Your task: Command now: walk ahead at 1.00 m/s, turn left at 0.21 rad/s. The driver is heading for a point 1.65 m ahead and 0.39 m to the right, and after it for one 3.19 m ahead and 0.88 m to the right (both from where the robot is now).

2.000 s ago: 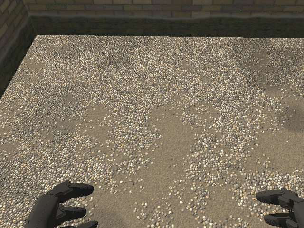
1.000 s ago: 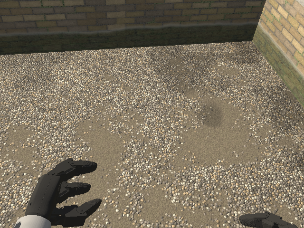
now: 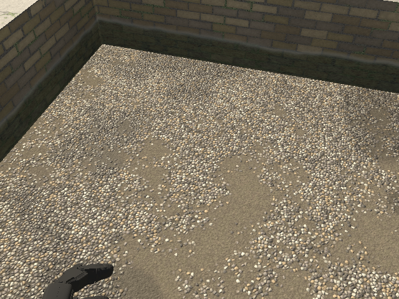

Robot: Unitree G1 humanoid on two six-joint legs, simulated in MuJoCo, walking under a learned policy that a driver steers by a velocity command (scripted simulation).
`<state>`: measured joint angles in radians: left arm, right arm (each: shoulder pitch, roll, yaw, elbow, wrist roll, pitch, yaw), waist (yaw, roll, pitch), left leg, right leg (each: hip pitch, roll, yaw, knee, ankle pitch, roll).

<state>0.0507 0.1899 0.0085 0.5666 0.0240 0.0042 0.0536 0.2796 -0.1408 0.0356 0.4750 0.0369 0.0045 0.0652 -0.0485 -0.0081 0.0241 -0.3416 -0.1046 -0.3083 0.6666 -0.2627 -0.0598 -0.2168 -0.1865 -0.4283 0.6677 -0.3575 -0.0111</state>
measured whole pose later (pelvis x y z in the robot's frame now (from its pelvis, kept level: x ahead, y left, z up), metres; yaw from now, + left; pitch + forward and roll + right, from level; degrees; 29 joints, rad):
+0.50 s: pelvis +0.02 -0.02 +0.00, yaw +5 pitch -2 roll -1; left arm 0.14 0.25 -0.06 0.59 0.05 0.03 0.03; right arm 0.09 -0.23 0.07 0.49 0.01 -0.01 0.02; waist 0.03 0.02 0.02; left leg -0.38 -0.02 -0.13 0.68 -0.26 -0.03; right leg -0.18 -0.20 -0.51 0.68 -0.41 -0.01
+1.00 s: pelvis +0.01 -0.03 -0.01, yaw +6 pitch +0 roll +0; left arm 0.27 0.25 -0.03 0.72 0.04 0.14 0.08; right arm 0.25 -0.25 0.01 0.61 0.01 0.09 -0.03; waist 0.00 0.02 0.01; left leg -0.44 -0.01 -0.11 0.71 -0.26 0.01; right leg -0.24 -0.18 -0.49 0.72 -0.44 -0.04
